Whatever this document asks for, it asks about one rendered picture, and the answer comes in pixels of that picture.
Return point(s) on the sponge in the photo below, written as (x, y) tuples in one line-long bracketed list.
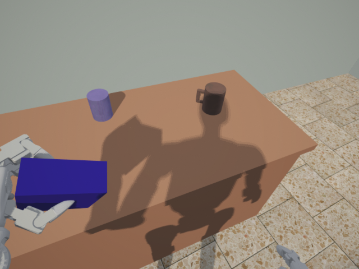
[(44, 183)]

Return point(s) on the left robot forearm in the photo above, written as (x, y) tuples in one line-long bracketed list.
[(5, 256)]

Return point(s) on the table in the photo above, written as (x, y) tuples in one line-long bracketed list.
[(175, 175)]

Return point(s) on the robot left hand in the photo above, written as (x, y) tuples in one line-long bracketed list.
[(31, 218)]

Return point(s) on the robot right hand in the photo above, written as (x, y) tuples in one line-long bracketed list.
[(291, 258)]

